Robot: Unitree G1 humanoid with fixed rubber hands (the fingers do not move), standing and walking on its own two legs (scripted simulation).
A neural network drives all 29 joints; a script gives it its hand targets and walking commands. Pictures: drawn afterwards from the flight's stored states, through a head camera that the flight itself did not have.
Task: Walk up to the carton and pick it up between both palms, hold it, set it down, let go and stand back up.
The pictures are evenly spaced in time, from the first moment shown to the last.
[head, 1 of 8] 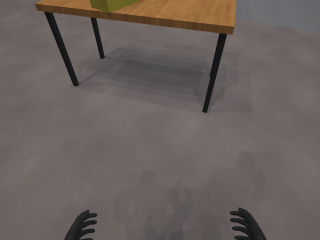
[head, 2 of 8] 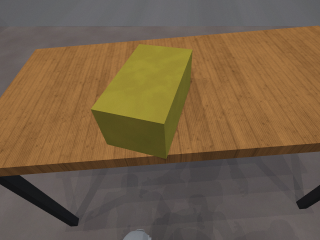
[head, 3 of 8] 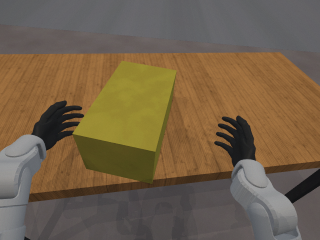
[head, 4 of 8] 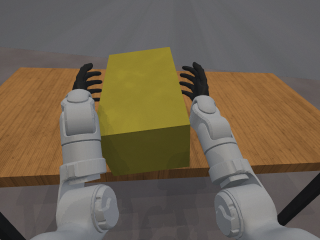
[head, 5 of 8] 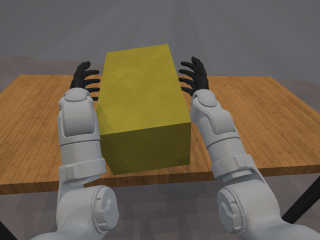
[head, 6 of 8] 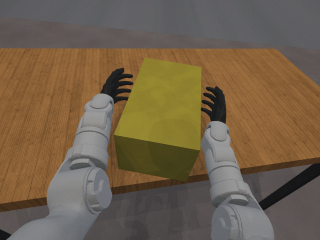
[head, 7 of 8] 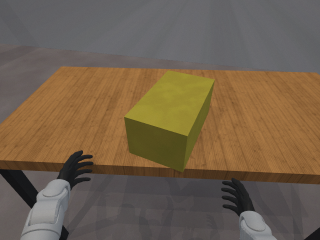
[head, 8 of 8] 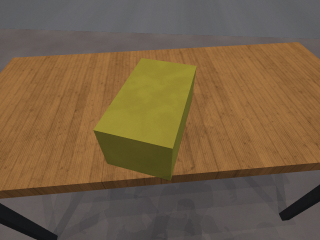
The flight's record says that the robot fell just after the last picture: no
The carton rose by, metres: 0.15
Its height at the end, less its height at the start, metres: +0.00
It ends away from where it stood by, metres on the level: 0.07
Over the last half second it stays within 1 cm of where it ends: yes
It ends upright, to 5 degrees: yes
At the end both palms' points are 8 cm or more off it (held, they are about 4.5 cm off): yes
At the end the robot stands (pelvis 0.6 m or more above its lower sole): yes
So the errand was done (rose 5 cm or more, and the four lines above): yes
